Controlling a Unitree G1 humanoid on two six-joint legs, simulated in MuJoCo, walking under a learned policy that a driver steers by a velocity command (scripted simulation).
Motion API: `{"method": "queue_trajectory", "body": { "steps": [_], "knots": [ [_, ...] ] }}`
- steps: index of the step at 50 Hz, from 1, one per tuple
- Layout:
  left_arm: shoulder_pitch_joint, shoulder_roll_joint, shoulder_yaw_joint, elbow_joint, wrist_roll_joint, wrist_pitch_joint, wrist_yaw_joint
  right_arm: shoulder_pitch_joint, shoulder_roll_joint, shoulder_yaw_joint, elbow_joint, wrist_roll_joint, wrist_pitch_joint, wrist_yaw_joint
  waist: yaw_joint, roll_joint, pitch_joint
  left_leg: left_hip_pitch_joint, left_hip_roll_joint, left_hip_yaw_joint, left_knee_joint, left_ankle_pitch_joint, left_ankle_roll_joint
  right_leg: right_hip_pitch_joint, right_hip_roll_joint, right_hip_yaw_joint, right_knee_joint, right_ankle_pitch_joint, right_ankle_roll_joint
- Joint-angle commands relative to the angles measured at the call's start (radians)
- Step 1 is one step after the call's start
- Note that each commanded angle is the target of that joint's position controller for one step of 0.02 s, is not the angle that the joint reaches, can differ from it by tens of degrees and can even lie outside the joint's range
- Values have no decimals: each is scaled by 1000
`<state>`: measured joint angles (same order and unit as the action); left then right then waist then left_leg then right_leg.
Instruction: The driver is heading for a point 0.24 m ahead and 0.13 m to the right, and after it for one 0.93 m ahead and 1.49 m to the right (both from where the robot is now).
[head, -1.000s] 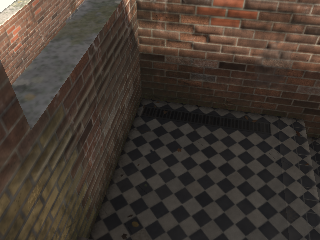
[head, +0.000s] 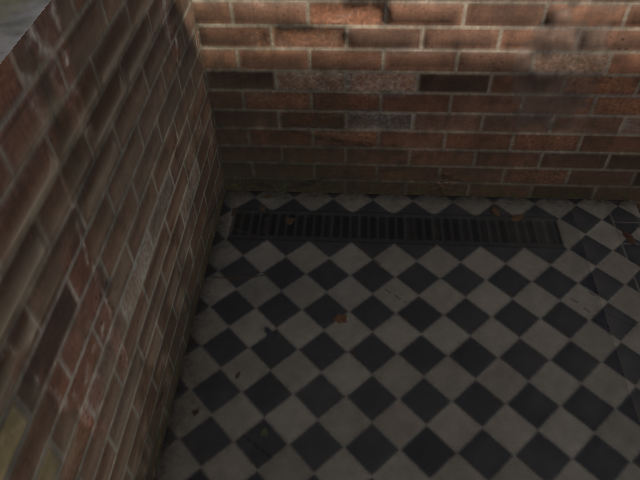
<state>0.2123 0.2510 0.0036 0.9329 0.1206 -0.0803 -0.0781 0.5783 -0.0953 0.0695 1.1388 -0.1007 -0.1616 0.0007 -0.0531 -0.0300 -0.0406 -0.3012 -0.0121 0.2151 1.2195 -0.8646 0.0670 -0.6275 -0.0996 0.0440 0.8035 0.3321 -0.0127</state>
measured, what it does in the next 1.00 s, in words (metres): goes down, turning right: right foot 0.21 m lower, then left foot 0.21 m lower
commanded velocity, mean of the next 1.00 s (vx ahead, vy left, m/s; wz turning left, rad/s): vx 0.15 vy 0.00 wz -0.58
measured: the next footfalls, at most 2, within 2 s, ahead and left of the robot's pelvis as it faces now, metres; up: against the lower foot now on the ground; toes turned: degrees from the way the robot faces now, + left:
right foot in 0.08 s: +0.10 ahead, -0.13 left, -0.21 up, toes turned -10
left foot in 0.40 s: +0.41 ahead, +0.08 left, -0.41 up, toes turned -13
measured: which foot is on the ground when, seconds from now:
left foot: down 0.00-0.08, up 0.10-0.38, down 0.40-0.96, up 0.98-1.00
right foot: up 0.00-0.06, down 0.08-0.42, up 0.44-0.94, down 0.96-1.00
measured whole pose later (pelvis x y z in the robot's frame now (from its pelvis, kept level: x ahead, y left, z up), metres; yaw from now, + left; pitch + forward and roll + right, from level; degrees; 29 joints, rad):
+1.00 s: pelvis +0.34 -0.04 -0.32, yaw -35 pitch +1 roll +1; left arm -0.05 0.20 0.03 0.50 -0.06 0.05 -0.02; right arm 0.33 -0.29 -0.09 0.73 0.00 0.06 -0.06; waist -0.10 0.03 -0.02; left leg -0.39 0.13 0.18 1.00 -0.55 -0.04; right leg -0.46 -0.02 -0.03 0.80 -0.37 -0.04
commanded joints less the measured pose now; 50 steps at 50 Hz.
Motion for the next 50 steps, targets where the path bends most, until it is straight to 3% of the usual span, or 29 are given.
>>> {"method": "queue_trajectory", "body": {
  "steps": [1, 2, 3, 4, 5, 6, 7, 8, 9, 10, 12, 14, 16, 18, 19, 20, 21, 23, 25, 26, 27, 29, 33, 36, 41, 47, 48, 49, 50],
  "knots": [
    [-129, 84, 27, -69, -16, -20, 3, 130, -149, -40, 2, 4, 25, -4, -35, 58, 153, -7, 274, -358, -198, 851, 92, 29, 41, -95, -12, -198, -3],
    [115, 38, 20, 1, -8, -17, 16, -21, -210, -52, -39, -31, 33, 35, 99, 106, 174, -253, 334, -362, -70, 775, 71, 369, 15, -29, -30, -231, -37],
    [451, 130, 66, 117, -5, -27, 34, -142, -258, -72, -78, -47, 27, 84, 250, 44, 140, -433, 268, -271, 165, 847, 51, 727, 64, -109, -38, -243, -45],
    [645, 189, 104, 200, 14, -36, 49, -307, -377, -124, -138, 55, 44, 87, 409, -264, 170, -417, 84, -134, 643, 513, -23, 815, 73, -181, -646, -145, -93],
    [671, 272, 116, 226, -10, -34, 48, -253, -348, -138, -206, 25, 48, 137, 297, -359, -83, -721, -12, -105, 977, -57, -46, 1263, -68, 47, -200, 451, -274],
    [693, 297, 126, 219, 8, -40, 58, -398, -232, -113, -338, 31, 33, 156, 316, -158, -191, -961, 7, -192, 984, -77, -63, 1445, -180, 209, -74, 583, -359],
    [578, 245, 109, 204, 1, -47, 69, -482, -182, -89, -412, 54, 17, 149, 285, 39, -61, -1122, 50, -231, 799, 6, -51, 1298, -204, 250, -79, 302, -319],
    [397, 204, 94, 145, -34, -55, 59, -515, -187, -106, -466, 73, 10, 113, 179, 70, -4, -1072, 75, -235, 659, 81, -47, 1038, -209, 281, -97, 238, -330],
    [149, 19, 23, 56, -43, -60, 49, -426, -150, -91, -461, 53, 12, 69, 73, 63, 113, -978, 165, -380, 257, 387, -38, 636, -246, 318, -138, -83, -283],
    [13, -21, -4, -8, -79, -58, 46, -308, -165, -94, -355, 28, 23, 29, 21, 94, 233, -688, 213, -353, -146, 811, -30, 216, -217, 208, -209, -212, -266],
    [-101, 122, 36, -85, -17, -76, 31, -97, -101, -71, -291, -5, 80, 54, -138, -92, 135, 111, 52, -152, 46, 1100, -53, -429, -1, 25, -157, -288, -234],
    [-8, 99, 24, -129, -12, -101, 65, -111, -210, -92, -256, 18, 75, 71, 4, 138, 149, 150, 106, -252, -416, 1741, -85, -399, 115, -44, 27, -861, -91],
    [62, 162, 19, -118, -31, -93, 76, -196, -263, -109, -310, 15, 80, 74, 5, 43, 169, 172, 107, -238, -638, 1509, -102, -246, 74, 120, 140, -889, -104],
    [279, 160, 10, -71, -89, -45, 75, -403, -291, -108, -350, 9, 90, 87, 127, 69, 198, -14, 136, -301, -1025, 1440, -70, 166, 5, 330, 259, -749, -114],
    [259, 182, 9, -80, -90, -25, 68, -378, -303, -116, -339, 26, 91, 84, 105, 34, 159, 75, 127, -256, -1069, 1488, -46, 204, 21, 332, 347, -596, -110],
    [260, 198, 14, -81, -47, 8, 36, -183, -378, -153, -254, 41, 87, 67, 54, 85, 49, 283, 187, -275, -1040, 1657, 17, 216, 65, 272, 580, -590, -43],
    [342, -59, 23, -44, -178, 25, 91, -70, -337, -159, -243, 129, 125, 46, 38, 283, -167, 619, 309, -318, -712, 2208, 29, -128, 228, 179, 953, -1252, -13],
    [317, -46, -3, -78, -226, 40, 113, 31, -400, -179, -206, 129, 168, 31, -51, 245, -382, 895, 485, -440, -474, 2045, 137, -535, 186, 138, 1470, -1354, 104],
    [10, -18, 7, -224, -210, 71, 155, -148, -379, -162, -280, 90, 194, 1, -36, 46, -276, 528, 454, -480, -684, 1440, 195, -530, 121, 32, 1453, -1119, 106],
    [-78, -67, -8, -301, -220, 99, 173, -218, -447, -166, -275, 61, 207, -27, 25, 138, -202, 328, 537, -621, -810, 1219, 253, -507, 98, 17, 1486, -1014, 99],
    [-142, -47, -4, -329, -211, 127, 189, -264, -389, -138, -301, 32, 210, -49, 25, 93, -130, 227, 545, -631, -873, 1145, 256, -509, 103, 34, 1550, -964, 98],
    [-129, -16, 22, -343, -204, 153, 191, -290, -223, -86, -306, 39, 216, -60, 61, 79, 22, 5, 420, -449, -840, 886, 134, -503, 125, 56, 1390, -772, 65],
    [-154, -86, 10, -420, -180, 186, 162, -329, -185, -50, -372, 55, 226, -115, 78, 131, 69, -119, 319, -215, -780, 871, 94, -443, 156, 10, 1224, -473, 138],
    [-219, -92, 3, -508, -155, 178, 146, -263, -236, -71, -409, 66, 224, -137, 58, 126, 26, 23, 338, -236, -742, 906, 125, -471, 85, 14, 1044, -406, 171],
    [-462, -42, 10, -599, -191, 153, 82, -215, -322, -157, -438, 85, 227, -120, -68, 153, 12, 90, 362, -267, -879, 519, 131, -146, 22, -57, 270, -465, 102],
    [-277, 16, 53, -482, -215, 148, 63, -218, -301, -187, -433, 110, 233, -75, 8, 64, 4, 22, 336, -137, -687, 477, 41, 303, 84, -134, -156, -709, -45],
    [-193, 98, 89, -444, -213, 135, 68, -182, -254, -181, -431, 100, 225, -61, 25, -54, -31, -85, 267, -30, -420, 481, -23, 463, 50, -20, -217, -520, -96],
    [-103, 228, 116, -443, -179, 123, 69, -257, -183, -153, -528, 75, 201, -48, 49, -333, -73, -568, 117, -21, 61, 199, -131, 739, -213, 527, -254, -123, -298],
    [79, 233, 123, -411, -111, 106, 55, -465, -237, -164, -588, 99, 163, -41, 202, -188, -209, -678, 6, -311, 248, 140, -140, 762, -318, 757, -399, -74, -449]
  ]
}}
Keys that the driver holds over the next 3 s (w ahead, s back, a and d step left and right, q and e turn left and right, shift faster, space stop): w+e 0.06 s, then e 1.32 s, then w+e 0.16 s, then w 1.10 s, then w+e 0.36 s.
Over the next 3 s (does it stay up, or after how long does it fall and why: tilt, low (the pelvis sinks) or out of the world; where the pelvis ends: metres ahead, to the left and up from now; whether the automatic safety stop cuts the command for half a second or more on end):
stays up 0.82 -0.75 -0.29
